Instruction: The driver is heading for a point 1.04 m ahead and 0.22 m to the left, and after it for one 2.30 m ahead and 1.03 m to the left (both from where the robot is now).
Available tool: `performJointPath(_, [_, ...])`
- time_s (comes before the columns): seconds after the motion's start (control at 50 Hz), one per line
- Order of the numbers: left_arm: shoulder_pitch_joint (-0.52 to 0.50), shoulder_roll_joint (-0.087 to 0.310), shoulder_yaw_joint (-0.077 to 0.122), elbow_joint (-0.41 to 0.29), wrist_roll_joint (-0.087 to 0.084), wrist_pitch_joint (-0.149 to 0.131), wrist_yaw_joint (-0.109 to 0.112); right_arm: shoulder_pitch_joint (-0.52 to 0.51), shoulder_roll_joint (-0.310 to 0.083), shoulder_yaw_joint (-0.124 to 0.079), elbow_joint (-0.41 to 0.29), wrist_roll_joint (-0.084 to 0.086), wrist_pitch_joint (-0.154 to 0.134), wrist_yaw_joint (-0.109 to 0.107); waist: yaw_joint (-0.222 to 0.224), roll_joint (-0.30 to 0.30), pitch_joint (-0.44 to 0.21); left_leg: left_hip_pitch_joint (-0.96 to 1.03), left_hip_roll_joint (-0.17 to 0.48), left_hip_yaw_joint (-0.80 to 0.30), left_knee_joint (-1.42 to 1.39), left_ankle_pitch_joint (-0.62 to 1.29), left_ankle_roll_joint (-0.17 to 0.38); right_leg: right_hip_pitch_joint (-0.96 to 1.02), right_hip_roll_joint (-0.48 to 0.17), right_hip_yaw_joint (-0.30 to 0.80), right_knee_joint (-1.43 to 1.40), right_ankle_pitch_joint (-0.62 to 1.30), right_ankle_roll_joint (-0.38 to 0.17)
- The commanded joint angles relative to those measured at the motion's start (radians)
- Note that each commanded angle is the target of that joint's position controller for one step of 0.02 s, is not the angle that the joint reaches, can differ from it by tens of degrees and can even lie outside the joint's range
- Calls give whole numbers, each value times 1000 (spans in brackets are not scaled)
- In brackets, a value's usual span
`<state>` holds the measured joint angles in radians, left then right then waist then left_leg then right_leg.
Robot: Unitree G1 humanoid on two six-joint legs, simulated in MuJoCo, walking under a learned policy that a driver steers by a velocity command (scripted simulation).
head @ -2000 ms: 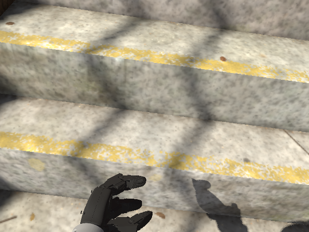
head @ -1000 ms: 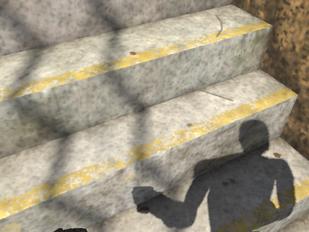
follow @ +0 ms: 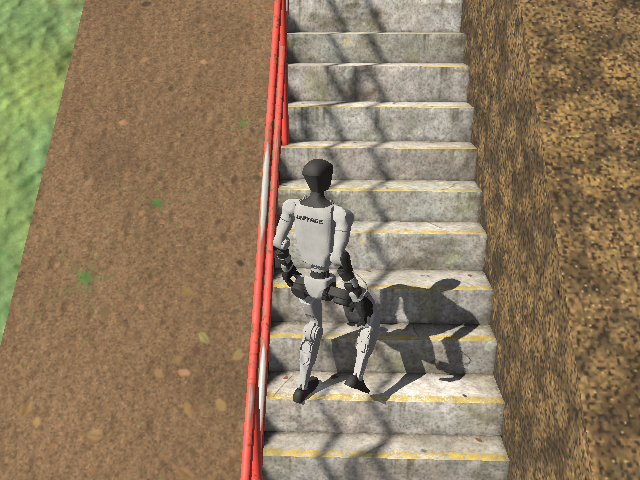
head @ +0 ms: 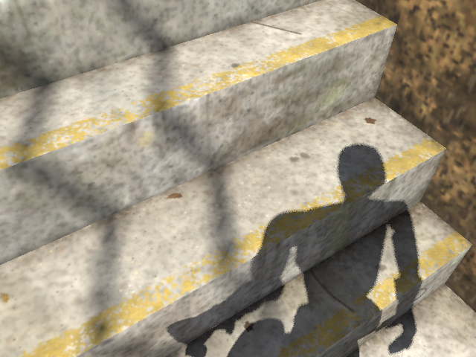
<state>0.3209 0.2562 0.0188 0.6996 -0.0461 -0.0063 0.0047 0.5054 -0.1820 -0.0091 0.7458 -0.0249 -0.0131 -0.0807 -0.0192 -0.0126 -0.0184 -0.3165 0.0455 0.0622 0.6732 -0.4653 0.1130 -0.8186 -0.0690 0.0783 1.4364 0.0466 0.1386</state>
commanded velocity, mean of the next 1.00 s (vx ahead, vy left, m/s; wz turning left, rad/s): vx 0.50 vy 0.00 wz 0.42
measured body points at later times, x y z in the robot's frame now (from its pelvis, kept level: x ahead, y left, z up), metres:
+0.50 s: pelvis +0.05 -0.15 -0.19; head +0.06 -0.19 +0.25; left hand +0.05 +0.11 -0.32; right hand +0.24 -0.31 -0.31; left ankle +0.07 -0.04 -0.61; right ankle +0.00 -0.24 -0.93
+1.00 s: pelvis +0.20 -0.15 +0.00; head +0.17 -0.13 +0.45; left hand +0.32 +0.08 -0.09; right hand +0.31 -0.34 -0.13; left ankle +0.12 -0.07 -0.73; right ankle +0.33 -0.24 -0.51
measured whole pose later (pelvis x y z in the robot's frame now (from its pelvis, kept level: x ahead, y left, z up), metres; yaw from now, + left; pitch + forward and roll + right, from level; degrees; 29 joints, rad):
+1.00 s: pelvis +0.20 -0.15 +0.00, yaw +26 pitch +4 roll -3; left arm 0.12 0.10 -0.10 0.70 0.02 -0.11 -0.01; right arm 0.42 -0.12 0.00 0.87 -0.02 -0.04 0.01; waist -0.05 0.00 -0.14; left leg -0.32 -0.05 -0.19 0.65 -0.41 0.11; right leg -1.10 -0.05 -0.06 1.73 0.07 -0.04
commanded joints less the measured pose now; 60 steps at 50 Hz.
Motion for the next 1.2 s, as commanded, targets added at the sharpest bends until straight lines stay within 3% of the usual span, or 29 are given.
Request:
performJointPath(0.02, [-92,17,7,-74,8,-25,-10,6,-101,-34,-62,12,-22,-3,-18,134,17,84,219,-368,-255,-254,133,-63,-26,-38,-105,72,-11])
performJointPath(0.12, [-51,19,5,-91,29,-47,-7,-14,-96,-35,-95,49,-44,13,4,181,65,-67,195,-425,-124,-261,113,132,-18,-4,-247,53,-83])
performJointPath(0.18, [-42,9,2,-99,29,-36,-27,-86,-118,-53,-117,71,-13,13,4,188,96,-333,14,-240,52,-207,42,536,51,-169,-724,-113,-127])
performJointPath(0.24, [-44,-2,6,-77,51,-35,-48,-182,-60,-36,-184,48,18,-32,-6,150,134,-343,-42,-267,337,-181,-17,660,-19,-161,-1216,323,-168])
performJointPath(0.26, [3,-9,1,-48,55,-26,-37,-135,-23,-19,-165,32,28,-29,-7,33,93,-342,-121,-251,553,-236,-43,731,-90,-126,-1408,495,-168])
performJointPath(0.3, [29,4,-21,-23,84,-12,-7,-190,98,18,-208,29,26,27,-20,-144,103,-709,-233,-198,1121,-367,-89,959,-179,-63,-1338,963,-53])
performJointPath(0.32, [171,129,19,58,93,-20,14,-175,160,34,-174,49,-15,65,18,-264,-18,-1001,-218,-187,1429,-286,-83,1190,-201,-105,-870,1696,67])
performJointPath(0.34, [275,275,82,109,72,-19,-5,26,57,23,-135,86,-61,100,-22,-441,-235,-1083,-67,-166,1503,-216,-116,1366,-375,-37,-710,1649,-59])
performJointPath(0.38, [209,248,78,69,70,14,-7,-154,30,37,-119,96,-76,117,24,-254,-275,-1292,-20,-207,1762,-91,-155,1331,-358,33,-813,717,-195])
performJointPath(0.4, [60,379,106,56,52,13,16,-267,77,88,-218,114,-48,110,-40,-363,-228,-1223,96,-119,1641,-64,-193,1098,-525,226,-1121,0,-357])
performJointPath(0.44, [2,133,33,70,89,-4,69,-580,38,74,-269,75,0,62,29,-187,32,-1142,78,-111,1679,-47,-195,780,-464,145,-1343,-239,-319])
performJointPath(0.48, [-13,57,3,111,77,-16,70,-693,41,94,-334,19,0,65,12,-154,122,-985,55,-56,1386,-25,-131,619,-275,-111,-1369,-13,-214])
performJointPath(0.5, [19,33,1,129,81,-20,68,-676,51,103,-314,36,-2,76,12,-164,115,-821,24,31,1191,34,-78,538,-196,-228,-1385,159,-194])
performJointPath(0.52, [3,89,8,135,73,-23,69,-622,67,113,-285,57,-8,81,-32,-134,48,-579,-19,106,986,-20,-15,488,-159,-342,-1378,538,-184])
performJointPath(0.56, [11,213,29,143,77,-32,62,-366,42,85,-184,25,-2,80,-112,-163,-140,-340,-140,214,910,-256,27,678,-258,-336,-1186,1519,-250])
performJointPath(0.6, [-108,266,46,66,42,-13,69,-224,-28,47,-137,13,6,76,-158,-218,-243,-211,-207,139,578,-244,47,839,-300,-316,-943,1697,-307])
performJointPath(0.64, [-120,189,34,-31,51,-7,63,-160,-161,-20,-87,12,30,65,-144,100,-215,55,-86,-383,172,-383,175,409,-111,-316,-525,1003,-277])
performJointPath(0.66, [-225,119,15,-59,69,-26,37,-161,-200,-28,-81,-1,28,43,-132,292,-179,52,53,-816,-128,-484,278,174,83,-203,-66,23,-238])
performJointPath(0.68, [-331,48,0,-117,63,-61,-16,-224,-154,0,-91,-38,4,46,-84,189,-84,-88,86,-922,-228,-371,269,51,124,17,330,-140,-232])
performJointPath(0.72, [-240,-59,-42,-136,81,-91,-58,-197,-62,9,-48,1,-5,46,16,48,83,-243,62,-679,-114,-258,206,-115,97,4,470,-171,-254])
performJointPath(0.78, [-137,-93,-73,-112,89,-98,-68,-273,20,23,-6,10,-23,66,125,42,102,-266,21,-576,-158,-221,133,-261,60,15,589,-171,-235])
performJointPath(0.88, [-267,-87,-111,-117,91,-130,-38,-262,-41,-5,18,9,-39,66,78,38,59,-385,2,-431,-283,5,175,-196,21,-147,291,-15,-165])
performJointPath(0.9, [-207,-80,-99,-74,82,-127,-28,-286,-46,-5,15,-19,-43,73,82,75,-44,-363,11,-436,-265,87,184,-121,38,-169,395,41,-171])
performJointPath(1.06, [-448,-107,-96,-92,37,-122,-18,-11,-71,-21,107,5,-27,62,-59,206,-25,260,157,-532,-352,268,179,-395,-10,-151,88,-184,-160])
performJointPath(1.12, [-342,-22,-55,-121,57,-112,-38,-176,-136,-28,82,12,-18,45,103,249,-117,118,71,-381,-326,1002,123,258,86,-295,-452,-562,-174])
performJointPath(1.14, [-137,111,6,-78,71,-119,-30,-281,-156,-28,65,6,-21,59,224,145,-161,232,1,-288,-45,1453,64,435,47,-192,-740,-303,-208])
performJointPath(1.16, [71,122,29,0,51,-102,-21,-368,-197,-36,20,-7,-29,53,288,152,-245,262,26,-302,122,1386,42,653,36,-155,-1106,-58,-228])
performJointPath(1.18, [219,115,40,127,45,-88,-10,-482,-108,-11,-60,-13,-42,57,275,80,-162,145,-42,-261,443,1070,-11,778,-59,-99,-1377,241,-253])
performJointPath(1.2, [229,-10,-9,227,57,-70,-17,-510,84,40,-93,-43,-78,87,162,-154,-19,-330,-174,-232,862,110,-22,937,-152,-21,-1268,769,-225])
Keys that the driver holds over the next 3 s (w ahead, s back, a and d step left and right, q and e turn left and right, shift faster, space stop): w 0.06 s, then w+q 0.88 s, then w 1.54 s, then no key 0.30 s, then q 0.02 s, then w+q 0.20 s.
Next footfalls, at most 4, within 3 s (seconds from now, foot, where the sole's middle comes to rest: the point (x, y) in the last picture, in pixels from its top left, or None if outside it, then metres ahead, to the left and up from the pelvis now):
0.30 right None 0.04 -0.25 -0.97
0.60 left None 0.16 -0.06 -0.76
1.18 right None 0.37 -0.26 -0.76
1.54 left None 0.22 -0.15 -0.75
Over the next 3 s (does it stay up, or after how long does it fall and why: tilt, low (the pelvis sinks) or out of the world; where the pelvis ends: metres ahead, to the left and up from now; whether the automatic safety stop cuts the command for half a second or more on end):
stays up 0.41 -0.43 -0.01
